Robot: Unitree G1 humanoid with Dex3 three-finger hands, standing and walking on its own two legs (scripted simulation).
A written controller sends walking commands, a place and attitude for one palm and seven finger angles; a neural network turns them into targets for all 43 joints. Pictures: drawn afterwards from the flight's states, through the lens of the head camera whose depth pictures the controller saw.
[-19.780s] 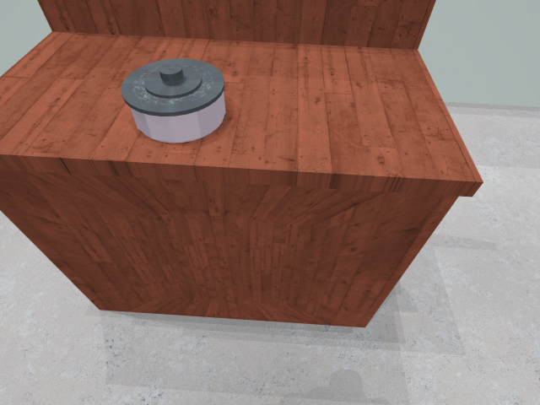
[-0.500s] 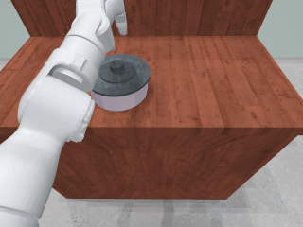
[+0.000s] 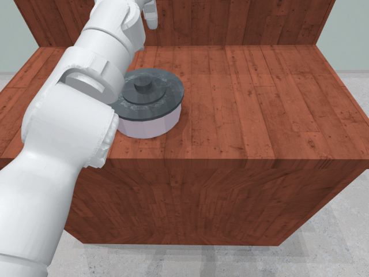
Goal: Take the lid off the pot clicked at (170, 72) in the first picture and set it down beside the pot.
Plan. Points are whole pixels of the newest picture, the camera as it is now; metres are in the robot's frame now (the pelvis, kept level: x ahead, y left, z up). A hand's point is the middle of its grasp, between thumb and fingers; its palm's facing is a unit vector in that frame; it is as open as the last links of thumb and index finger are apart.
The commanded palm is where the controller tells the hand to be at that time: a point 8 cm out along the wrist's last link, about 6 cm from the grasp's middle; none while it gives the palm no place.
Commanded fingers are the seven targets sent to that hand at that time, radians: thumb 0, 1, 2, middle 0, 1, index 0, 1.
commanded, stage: draw the hand back to the body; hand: left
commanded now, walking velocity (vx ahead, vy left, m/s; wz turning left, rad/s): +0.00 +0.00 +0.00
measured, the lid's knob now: (142, 83) +0.52 +0.05 +0.15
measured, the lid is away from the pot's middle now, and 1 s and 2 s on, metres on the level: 0.01 0.01 0.01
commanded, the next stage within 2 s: none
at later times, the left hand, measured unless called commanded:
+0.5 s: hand (105, 53) +0.45 +0.10 +0.27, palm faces -0.21 -0.02 -0.98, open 9.6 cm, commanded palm +0.42 +0.10 +0.33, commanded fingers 0.00 -0.15 1.16 -0.75 -0.21 -0.81 -0.22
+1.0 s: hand (89, 55) +0.36 +0.10 +0.32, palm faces +0.07 -0.97 -0.22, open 9.2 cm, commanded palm +0.33 +0.15 +0.32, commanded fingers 0.00 0.32 1.04 -0.50 -0.25 -0.53 -0.26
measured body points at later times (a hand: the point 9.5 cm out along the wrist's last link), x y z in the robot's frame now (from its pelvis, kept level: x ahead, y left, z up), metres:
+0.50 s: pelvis -0.01 +0.00 +0.00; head +0.00 -0.02 +0.45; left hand +0.46 +0.10 +0.32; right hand +0.08 -0.26 -0.13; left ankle +0.00 +0.09 -0.74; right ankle -0.05 -0.12 -0.74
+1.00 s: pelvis -0.01 -0.02 +0.01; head -0.02 -0.03 +0.45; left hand +0.35 +0.15 +0.33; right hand +0.12 -0.26 -0.10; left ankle +0.00 +0.09 -0.74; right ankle -0.05 -0.12 -0.74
